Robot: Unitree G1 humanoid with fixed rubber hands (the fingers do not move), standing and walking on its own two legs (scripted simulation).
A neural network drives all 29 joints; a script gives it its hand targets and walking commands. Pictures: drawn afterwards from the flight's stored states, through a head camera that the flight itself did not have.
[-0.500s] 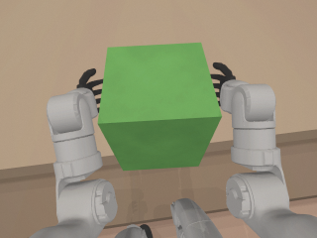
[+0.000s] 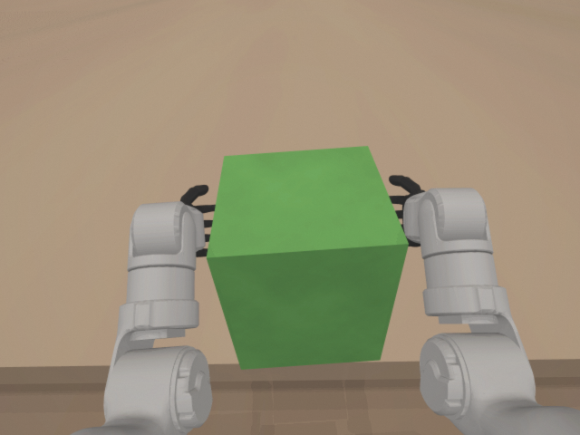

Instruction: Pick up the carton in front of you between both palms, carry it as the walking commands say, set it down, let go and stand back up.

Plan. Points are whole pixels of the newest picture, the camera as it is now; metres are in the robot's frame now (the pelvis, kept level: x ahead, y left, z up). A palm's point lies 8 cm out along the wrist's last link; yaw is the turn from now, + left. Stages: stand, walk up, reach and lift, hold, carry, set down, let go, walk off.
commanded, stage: carry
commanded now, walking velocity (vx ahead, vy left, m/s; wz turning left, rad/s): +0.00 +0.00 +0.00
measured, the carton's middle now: (303, 259) +0.36 +0.00 +0.06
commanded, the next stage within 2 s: none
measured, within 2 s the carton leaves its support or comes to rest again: neither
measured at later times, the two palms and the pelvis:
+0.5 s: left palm (167, 257) +0.32 +0.17 +0.13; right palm (403, 245) +0.32 -0.13 +0.13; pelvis -0.02 +0.02 +0.00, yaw +0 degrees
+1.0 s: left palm (161, 280) +0.28 +0.17 +0.13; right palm (410, 268) +0.28 -0.13 +0.13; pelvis -0.06 +0.02 +0.00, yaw +0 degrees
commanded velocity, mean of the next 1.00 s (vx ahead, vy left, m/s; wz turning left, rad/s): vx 0.00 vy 0.00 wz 0.00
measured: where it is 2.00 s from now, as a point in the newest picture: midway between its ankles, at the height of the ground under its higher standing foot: outside the picture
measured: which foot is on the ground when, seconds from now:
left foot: down 0.00-1.00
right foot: down 0.00-1.00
